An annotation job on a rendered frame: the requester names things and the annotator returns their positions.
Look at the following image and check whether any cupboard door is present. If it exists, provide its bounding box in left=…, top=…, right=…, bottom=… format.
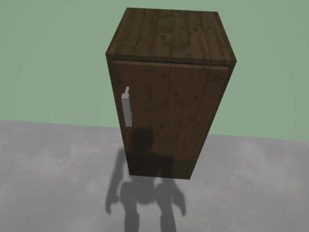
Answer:
left=112, top=60, right=229, bottom=160

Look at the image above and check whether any handle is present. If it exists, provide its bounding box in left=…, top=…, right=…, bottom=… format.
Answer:
left=121, top=87, right=132, bottom=127

